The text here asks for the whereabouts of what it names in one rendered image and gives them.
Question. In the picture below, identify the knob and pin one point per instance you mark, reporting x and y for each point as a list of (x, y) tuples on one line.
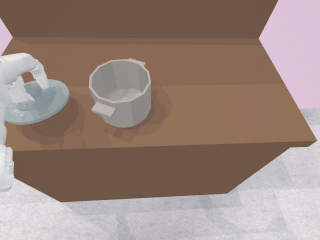
[(33, 89)]

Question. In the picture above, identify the lid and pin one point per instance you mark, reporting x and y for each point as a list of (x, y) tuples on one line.
[(51, 101)]

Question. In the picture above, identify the robot left hand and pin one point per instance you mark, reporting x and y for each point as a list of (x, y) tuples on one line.
[(23, 63)]

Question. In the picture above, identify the pot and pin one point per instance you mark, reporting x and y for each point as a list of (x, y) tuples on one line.
[(121, 90)]

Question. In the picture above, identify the robot left forearm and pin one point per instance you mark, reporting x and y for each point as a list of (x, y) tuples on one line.
[(8, 75)]

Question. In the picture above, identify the robot left upper arm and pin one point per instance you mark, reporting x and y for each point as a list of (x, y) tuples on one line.
[(6, 168)]

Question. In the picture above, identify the table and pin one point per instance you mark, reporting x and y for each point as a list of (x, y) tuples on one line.
[(219, 113)]

